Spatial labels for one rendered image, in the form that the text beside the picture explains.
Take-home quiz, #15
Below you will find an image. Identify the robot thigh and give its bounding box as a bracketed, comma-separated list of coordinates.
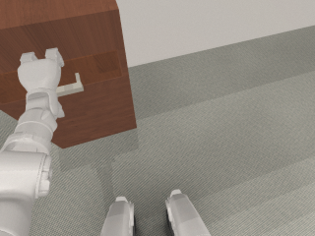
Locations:
[165, 193, 212, 236]
[99, 201, 134, 236]

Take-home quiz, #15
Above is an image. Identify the robot left forearm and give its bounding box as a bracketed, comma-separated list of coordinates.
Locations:
[0, 88, 59, 155]

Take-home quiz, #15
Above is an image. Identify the drawer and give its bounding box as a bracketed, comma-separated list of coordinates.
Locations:
[0, 49, 122, 104]

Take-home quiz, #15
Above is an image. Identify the cabinet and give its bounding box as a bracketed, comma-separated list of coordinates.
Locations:
[0, 0, 137, 149]

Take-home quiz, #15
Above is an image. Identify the left robot hand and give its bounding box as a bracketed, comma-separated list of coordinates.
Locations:
[17, 47, 65, 118]

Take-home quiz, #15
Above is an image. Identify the robot right thigh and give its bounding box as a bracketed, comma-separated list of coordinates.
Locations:
[165, 193, 212, 236]

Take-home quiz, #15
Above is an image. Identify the left robot upper arm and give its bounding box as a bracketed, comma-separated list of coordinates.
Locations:
[0, 150, 53, 236]

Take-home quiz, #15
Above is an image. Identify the handle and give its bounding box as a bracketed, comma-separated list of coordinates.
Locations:
[55, 73, 84, 97]

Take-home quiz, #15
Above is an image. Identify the robot left thigh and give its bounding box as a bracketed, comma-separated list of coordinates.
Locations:
[99, 201, 134, 236]

